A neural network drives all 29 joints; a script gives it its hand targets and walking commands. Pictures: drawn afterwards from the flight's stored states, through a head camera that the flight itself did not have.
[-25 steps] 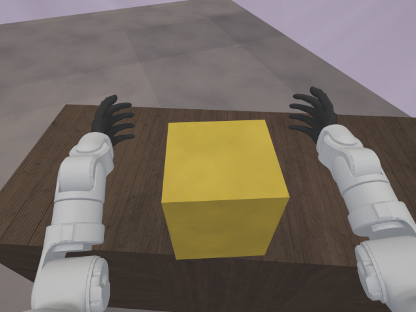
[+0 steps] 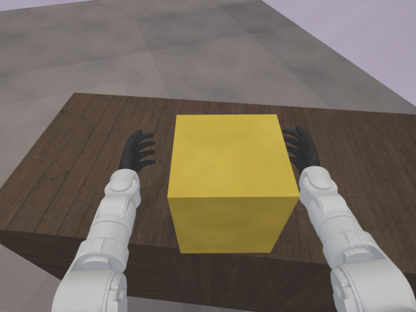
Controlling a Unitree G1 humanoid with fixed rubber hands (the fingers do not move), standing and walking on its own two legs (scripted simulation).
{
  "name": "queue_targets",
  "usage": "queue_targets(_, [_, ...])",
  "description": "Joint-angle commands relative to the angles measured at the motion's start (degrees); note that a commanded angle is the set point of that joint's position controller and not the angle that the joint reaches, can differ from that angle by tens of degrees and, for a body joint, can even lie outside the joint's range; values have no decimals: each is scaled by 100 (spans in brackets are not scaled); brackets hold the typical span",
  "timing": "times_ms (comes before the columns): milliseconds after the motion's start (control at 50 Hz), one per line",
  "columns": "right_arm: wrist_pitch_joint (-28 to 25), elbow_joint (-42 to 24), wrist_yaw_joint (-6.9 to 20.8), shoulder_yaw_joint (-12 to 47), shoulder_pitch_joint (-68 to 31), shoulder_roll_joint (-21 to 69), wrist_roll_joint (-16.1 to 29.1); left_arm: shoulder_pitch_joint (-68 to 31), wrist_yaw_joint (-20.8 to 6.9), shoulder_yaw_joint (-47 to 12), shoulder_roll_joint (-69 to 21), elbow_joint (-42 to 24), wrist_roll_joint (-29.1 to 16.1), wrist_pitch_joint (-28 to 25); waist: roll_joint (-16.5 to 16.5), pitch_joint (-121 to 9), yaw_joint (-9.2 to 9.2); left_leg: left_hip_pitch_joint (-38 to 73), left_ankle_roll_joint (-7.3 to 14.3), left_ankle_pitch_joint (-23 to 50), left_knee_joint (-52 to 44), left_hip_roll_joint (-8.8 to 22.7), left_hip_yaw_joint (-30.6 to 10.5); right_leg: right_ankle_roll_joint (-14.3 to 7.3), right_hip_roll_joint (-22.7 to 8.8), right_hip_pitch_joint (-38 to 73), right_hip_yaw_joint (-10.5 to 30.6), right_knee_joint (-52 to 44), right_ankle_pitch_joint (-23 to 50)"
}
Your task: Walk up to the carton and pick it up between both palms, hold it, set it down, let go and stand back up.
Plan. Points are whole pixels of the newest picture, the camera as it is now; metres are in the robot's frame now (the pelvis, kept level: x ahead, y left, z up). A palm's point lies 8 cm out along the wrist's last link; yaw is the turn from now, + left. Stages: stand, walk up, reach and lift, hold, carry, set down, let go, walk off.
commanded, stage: reach and lift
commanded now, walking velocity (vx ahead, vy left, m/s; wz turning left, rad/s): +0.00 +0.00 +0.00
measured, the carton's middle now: (226, 187) +0.37 +0.01 +0.01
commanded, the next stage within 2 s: none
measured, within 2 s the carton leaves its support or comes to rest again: neither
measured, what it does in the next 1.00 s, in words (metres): stands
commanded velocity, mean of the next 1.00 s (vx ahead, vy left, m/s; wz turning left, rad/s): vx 0.00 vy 0.00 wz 0.00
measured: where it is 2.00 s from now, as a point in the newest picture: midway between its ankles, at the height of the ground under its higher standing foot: outside the picture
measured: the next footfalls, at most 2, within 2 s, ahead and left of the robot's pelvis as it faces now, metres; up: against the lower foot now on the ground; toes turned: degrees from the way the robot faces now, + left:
none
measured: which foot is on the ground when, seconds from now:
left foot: down 0.00-1.00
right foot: down 0.00-1.00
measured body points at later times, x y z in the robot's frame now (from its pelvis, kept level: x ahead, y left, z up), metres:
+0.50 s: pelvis +0.00 +0.00 +0.00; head +0.01 +0.01 +0.45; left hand +0.38 +0.18 +0.05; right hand +0.41 -0.14 +0.06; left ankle +0.02 +0.14 -0.74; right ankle +0.00 -0.13 -0.74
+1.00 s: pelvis -0.01 +0.00 +0.00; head +0.02 +0.01 +0.45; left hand +0.39 +0.16 +0.05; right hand +0.40 -0.14 +0.06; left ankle +0.02 +0.14 -0.74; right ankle +0.00 -0.13 -0.74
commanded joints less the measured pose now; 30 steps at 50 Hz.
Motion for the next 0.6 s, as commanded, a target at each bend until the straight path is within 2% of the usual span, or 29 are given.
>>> queue_targets(0, [-627, -379, -61, -101, -1893, -740, 49, -1840, -5, 21, 524, -435, 78, -785, 66, -2445, -85, 1504, -81, 2170, 310, -511, 118, 109, 385, 190, -77, -206, 1370])
queue_targets(40, [-693, -198, -70, 18, -1972, -682, 121, -1895, -5, 4, 506, -236, 56, -928, -24, -2317, -65, 1357, -57, 2031, 286, -515, 124, 128, 365, 204, -40, -200, 1336])
queue_targets(120, [-808, -45, -35, 191, -2146, -546, 253, -2044, 67, -119, 421, 1, -45, -1180, -1, -2406, -6, 1213, -33, 1835, 280, -493, 124, 106, 358, 64, -8, -211, 1088])
queue_targets(260, [-857, 208, -49, 341, -2215, -411, 361, -2007, 167, -107, 362, 415, -30, -1339, -2, -2669, 106, 1059, -9, 1804, 308, -466, 131, 97, 356, -23, 60, -212, 1089])
queue_targets(440, [-887, 441, -186, 175, -2253, -127, 120, -2125, 259, -98, -57, 255, 211, -1312, 23, -2499, -30, 1190, -47, 1837, 323, -428, 132, 86, 379, -158, 41, -320, 934])
queue_targets(580, [-805, 390, -140, 56, -2476, 204, -53, -2279, 410, -69, -390, 227, 365, -1329, 53, -2481, 68, 1079, -1, 1521, 239, -400, 123, 39, 365, -238, 63, -371, 517])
